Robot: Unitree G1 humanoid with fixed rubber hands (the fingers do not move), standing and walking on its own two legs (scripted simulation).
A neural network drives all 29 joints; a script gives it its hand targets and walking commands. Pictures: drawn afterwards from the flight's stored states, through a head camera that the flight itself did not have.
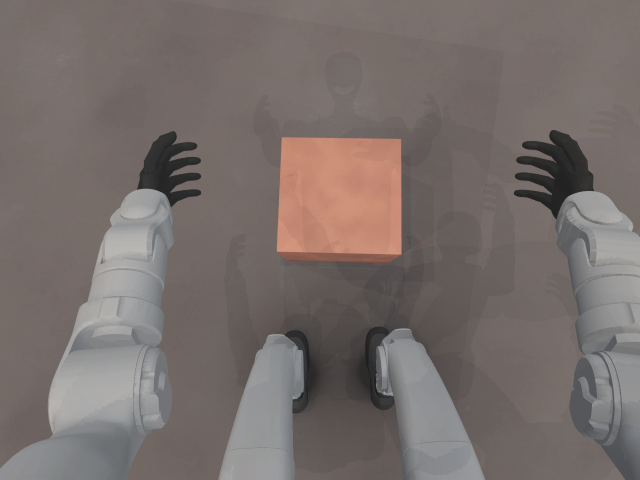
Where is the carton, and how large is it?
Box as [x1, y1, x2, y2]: [277, 137, 400, 262]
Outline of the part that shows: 282,137 277,251 287,260 388,262 400,254 400,139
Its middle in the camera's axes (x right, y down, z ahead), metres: +0.04 -0.09 +0.98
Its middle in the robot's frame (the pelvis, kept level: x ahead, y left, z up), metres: +0.53 -0.02 -0.58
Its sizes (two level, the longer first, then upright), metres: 0.276 0.268 0.207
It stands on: the floor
